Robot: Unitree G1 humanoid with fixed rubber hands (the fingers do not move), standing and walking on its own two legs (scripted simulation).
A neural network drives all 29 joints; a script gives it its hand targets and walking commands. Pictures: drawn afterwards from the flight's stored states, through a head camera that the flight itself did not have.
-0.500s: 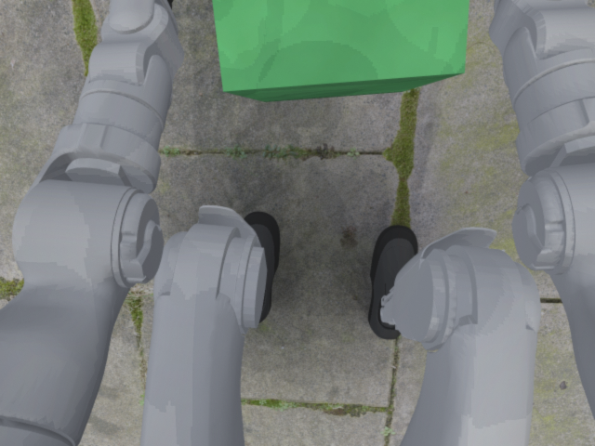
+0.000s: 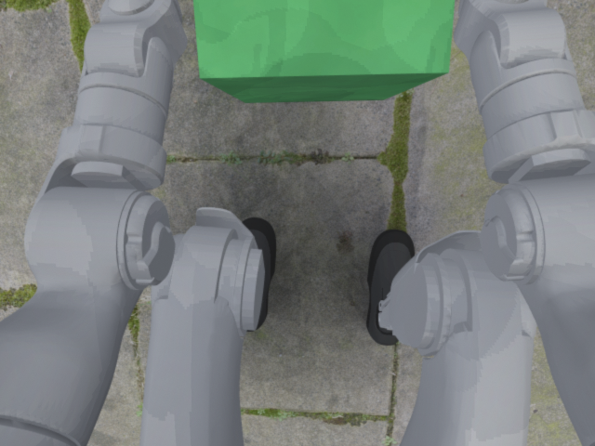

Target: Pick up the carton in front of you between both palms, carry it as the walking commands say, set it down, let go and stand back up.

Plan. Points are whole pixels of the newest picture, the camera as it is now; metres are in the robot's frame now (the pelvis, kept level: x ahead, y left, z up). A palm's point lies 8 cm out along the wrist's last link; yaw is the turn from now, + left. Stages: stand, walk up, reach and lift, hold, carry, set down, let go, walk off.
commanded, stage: reach and lift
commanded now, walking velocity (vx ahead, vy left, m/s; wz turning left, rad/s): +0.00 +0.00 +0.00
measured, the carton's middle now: out of the picture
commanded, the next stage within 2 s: none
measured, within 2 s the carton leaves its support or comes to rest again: neither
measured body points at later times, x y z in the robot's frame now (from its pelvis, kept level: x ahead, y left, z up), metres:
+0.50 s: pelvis -0.01 +0.01 +0.11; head +0.26 +0.00 +0.47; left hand +0.50 +0.17 +0.05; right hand +0.52 -0.13 +0.05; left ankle +0.11 +0.13 -0.32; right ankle +0.11 -0.12 -0.32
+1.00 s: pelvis +0.03 +0.01 +0.24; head +0.21 +0.00 +0.65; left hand +0.47 +0.16 +0.20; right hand +0.47 -0.14 +0.20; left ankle +0.11 +0.13 -0.32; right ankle +0.11 -0.12 -0.32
